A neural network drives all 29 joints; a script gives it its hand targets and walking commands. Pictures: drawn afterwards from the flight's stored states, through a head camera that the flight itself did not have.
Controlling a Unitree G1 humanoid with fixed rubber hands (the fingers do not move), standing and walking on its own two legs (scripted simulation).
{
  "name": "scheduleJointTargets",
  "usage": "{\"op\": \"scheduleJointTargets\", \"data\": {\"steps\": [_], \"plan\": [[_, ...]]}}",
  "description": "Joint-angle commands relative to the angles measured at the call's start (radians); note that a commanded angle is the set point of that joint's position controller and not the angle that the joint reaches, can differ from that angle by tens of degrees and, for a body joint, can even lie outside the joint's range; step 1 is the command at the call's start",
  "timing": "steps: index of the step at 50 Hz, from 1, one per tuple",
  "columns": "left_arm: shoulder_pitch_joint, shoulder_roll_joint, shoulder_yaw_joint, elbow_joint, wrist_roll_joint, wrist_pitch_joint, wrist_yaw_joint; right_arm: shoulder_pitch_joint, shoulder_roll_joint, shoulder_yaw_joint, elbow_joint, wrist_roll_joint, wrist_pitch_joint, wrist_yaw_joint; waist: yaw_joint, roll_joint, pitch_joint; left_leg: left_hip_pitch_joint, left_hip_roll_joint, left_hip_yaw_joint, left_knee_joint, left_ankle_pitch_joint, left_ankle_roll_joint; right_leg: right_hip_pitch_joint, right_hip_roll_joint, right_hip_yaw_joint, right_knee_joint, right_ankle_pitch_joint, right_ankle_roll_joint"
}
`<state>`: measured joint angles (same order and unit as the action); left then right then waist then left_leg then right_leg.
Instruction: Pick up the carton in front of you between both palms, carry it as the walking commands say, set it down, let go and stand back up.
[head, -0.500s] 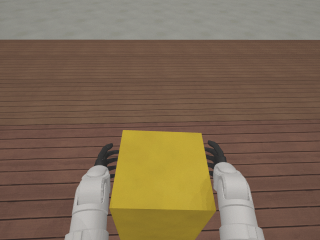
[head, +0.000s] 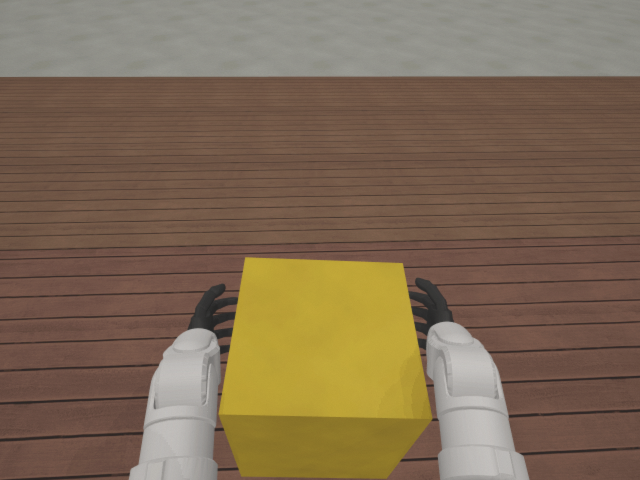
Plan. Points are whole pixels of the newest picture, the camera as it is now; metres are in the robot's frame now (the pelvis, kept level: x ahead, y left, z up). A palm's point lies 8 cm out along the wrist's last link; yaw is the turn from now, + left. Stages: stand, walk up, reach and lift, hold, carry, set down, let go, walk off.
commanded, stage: hold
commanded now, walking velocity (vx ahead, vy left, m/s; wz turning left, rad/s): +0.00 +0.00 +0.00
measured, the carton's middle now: (319, 373) +0.28 +0.00 -0.03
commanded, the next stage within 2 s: carry in 0.42 s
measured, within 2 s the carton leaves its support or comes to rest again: neither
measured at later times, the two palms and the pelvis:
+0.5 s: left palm (205, 338) +0.29 +0.15 +0.05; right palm (440, 332) +0.29 -0.15 +0.05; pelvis +0.01 +0.00 +0.00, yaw -1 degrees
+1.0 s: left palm (216, 248) +0.42 +0.15 +0.08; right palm (422, 250) +0.41 -0.15 +0.08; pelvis +0.18 +0.00 -0.01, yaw -3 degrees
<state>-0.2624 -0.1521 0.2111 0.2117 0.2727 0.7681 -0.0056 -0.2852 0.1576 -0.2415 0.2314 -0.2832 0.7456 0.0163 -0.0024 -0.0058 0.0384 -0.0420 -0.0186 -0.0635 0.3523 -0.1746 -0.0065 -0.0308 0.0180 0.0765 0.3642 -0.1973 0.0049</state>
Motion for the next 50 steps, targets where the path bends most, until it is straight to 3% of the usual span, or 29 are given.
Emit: {"op": "scheduleJointTargets", "data": {"steps": [1,20,21,23,24,27,28,30,31,32,33,34,36,38,42,44,45,46,47,48,50], "plan": [[-0.478,-0.891,-0.526,-0.071,-0.255,-0.037,-0.211,-0.420,0.891,0.532,-0.024,0.248,-0.015,0.218,0.000,0.004,-0.232,0.082,-0.070,-0.008,-0.043,0.152,-0.004,-0.001,0.071,-0.002,-0.059,0.164,0.001],[-0.463,-0.869,-0.534,-0.099,-0.257,-0.035,-0.211,-0.396,0.888,0.540,-0.048,0.252,-0.011,0.208,0.001,0.000,-0.220,0.073,-0.074,-0.005,-0.044,0.139,0.000,0.001,0.068,0.003,-0.062,0.165,0.003],[-0.510,-0.878,-0.572,-0.094,-0.284,-0.031,-0.214,-0.423,0.895,0.575,-0.050,0.271,-0.004,0.210,-0.003,0.033,-0.248,-0.031,0.119,0.012,0.022,-0.044,0.011,-0.133,-0.111,0.008,0.004,-0.018,-0.017],[-0.521,-0.876,-0.578,-0.120,-0.292,-0.023,-0.215,-0.428,0.899,0.580,-0.073,0.284,0.003,0.207,0.000,0.040,-0.218,-0.145,0.118,-0.063,-0.055,-0.493,0.031,-0.233,-0.073,0.031,-0.005,-0.433,-0.027],[-0.541,-0.888,-0.599,-0.146,-0.305,-0.019,-0.212,-0.446,0.904,0.598,-0.106,0.298,0.007,0.202,-0.004,0.053,-0.196,-0.160,0.132,-0.086,-0.068,-0.577,0.041,-0.296,-0.059,0.016,0.023,-0.493,-0.024],[-0.550,-0.913,-0.672,-0.229,-0.350,0.011,-0.196,-0.425,0.923,0.662,-0.186,0.330,0.039,0.176,-0.009,0.147,-0.300,-0.110,0.226,-0.201,-0.128,-0.455,0.093,-0.304,0.003,-0.123,0.225,-0.170,-0.004],[-0.549,-0.918,-0.701,-0.268,-0.372,0.029,-0.191,-0.413,0.924,0.687,-0.225,0.339,0.058,0.163,-0.006,0.150,-0.318,-0.120,0.241,-0.201,-0.125,-0.450,0.110,-0.286,-0.010,-0.136,0.192,-0.185,-0.012],[-0.544,-0.914,-0.747,-0.343,-0.411,0.074,-0.176,-0.421,0.913,0.728,-0.315,0.362,0.103,0.136,0.002,0.109,-0.326,-0.242,0.193,-0.097,-0.064,-0.499,0.093,-0.151,-0.013,-0.140,0.034,-0.235,-0.031],[-0.511,-0.894,-0.748,-0.356,-0.413,0.097,-0.163,-0.422,0.908,0.755,-0.346,0.381,0.130,0.128,0.009,0.008,-0.301,-0.348,0.131,-0.011,0.071,-0.455,0.052,-0.091,-0.098,0.003,-0.052,-0.339,-0.060],[-0.460,-0.875,-0.740,-0.356,-0.410,0.120,-0.148,-0.415,0.901,0.780,-0.373,0.394,0.156,0.120,0.023,-0.196,-0.282,-0.505,0.049,0.119,0.330,-0.345,0.004,0.005,-0.266,0.274,-0.181,-0.466,-0.124],[-0.415,-0.857,-0.738,-0.380,-0.409,0.140,-0.132,-0.399,0.892,0.801,-0.407,0.409,0.180,0.112,0.026,-0.248,-0.222,-0.689,0.027,0.164,0.411,-0.321,-0.008,0.078,-0.372,0.451,-0.237,-0.416,-0.177],[-0.395,-0.842,-0.739,-0.444,-0.410,0.160,-0.114,-0.394,0.889,0.826,-0.454,0.435,0.201,0.101,0.030,-0.192,-0.217,-0.733,0.069,0.120,0.447,-0.315,0.001,0.107,-0.390,0.449,-0.212,-0.246,-0.213],[-0.325,-0.811,-0.746,-0.535,-0.422,0.208,-0.077,-0.319,0.863,0.844,-0.516,0.458,0.242,0.075,0.031,-0.113,-0.282,-0.725,0.071,0.138,0.416,-0.282,-0.001,0.177,-0.342,0.293,-0.161,-0.006,-0.193],[-0.281,-0.792,-0.767,-0.620,-0.440,0.250,-0.050,-0.243,0.844,0.852,-0.579,0.469,0.282,0.047,0.029,-0.142,-0.323,-0.643,0.041,0.189,0.336,-0.192,-0.005,0.166,-0.277,0.154,-0.135,0.141,-0.157],[-0.181,-0.770,-0.793,-0.746,-0.481,0.333,-0.012,-0.119,0.815,0.838,-0.702,0.480,0.361,-0.006,0.032,-0.168,-0.317,-0.455,0.014,0.257,0.161,-0.082,-0.007,0.054,-0.247,0.038,-0.107,0.143,-0.142],[-0.136,-0.750,-0.798,-0.798,-0.500,0.367,0.005,-0.059,0.793,0.814,-0.747,0.477,0.394,-0.029,0.019,-0.117,-0.331,-0.175,-0.013,0.305,0.021,0.004,0.002,-0.116,-0.212,-0.048,0.020,0.100,-0.112],[-0.122,-0.737,-0.801,-0.830,-0.508,0.381,0.014,-0.027,0.785,0.800,-0.766,0.476,0.408,-0.040,0.012,-0.075,-0.372,0.036,0.021,0.281,0.028,-0.011,0.018,-0.256,-0.194,-0.087,0.121,0.089,-0.088],[-0.150,-0.711,-0.801,-0.866,-0.516,0.394,0.025,-0.014,0.754,0.784,-0.778,0.469,0.420,-0.054,-0.007,0.045,-0.403,0.206,0.185,0.072,-0.024,-0.153,0.055,-0.431,-0.145,-0.152,0.331,-0.028,-0.041],[-0.170,-0.674,-0.797,-0.880,-0.527,0.416,0.036,-0.002,0.701,0.751,-0.771,0.453,0.427,-0.071,-0.021,0.281,-0.403,0.330,0.444,-0.378,-0.144,-0.332,0.165,-0.711,-0.036,-0.219,0.581,-0.277,-0.002],[-0.201,-0.661,-0.811,-0.898,-0.541,0.428,0.042,-0.024,0.693,0.743,-0.785,0.454,0.431,-0.086,-0.030,0.238,-0.367,0.286,0.514,-0.491,-0.167,-0.337,0.248,-0.785,-0.070,-0.125,0.738,-0.318,-0.022],[-0.208,-0.676,-0.795,-0.869,-0.551,0.437,0.051,-0.081,0.705,0.753,-0.821,0.482,0.441,-0.100,-0.024,0.083,-0.309,0.133,0.449,-0.342,-0.185,-0.212,0.229,-0.783,-0.150,-0.094,0.817,-0.227,-0.041]]}}
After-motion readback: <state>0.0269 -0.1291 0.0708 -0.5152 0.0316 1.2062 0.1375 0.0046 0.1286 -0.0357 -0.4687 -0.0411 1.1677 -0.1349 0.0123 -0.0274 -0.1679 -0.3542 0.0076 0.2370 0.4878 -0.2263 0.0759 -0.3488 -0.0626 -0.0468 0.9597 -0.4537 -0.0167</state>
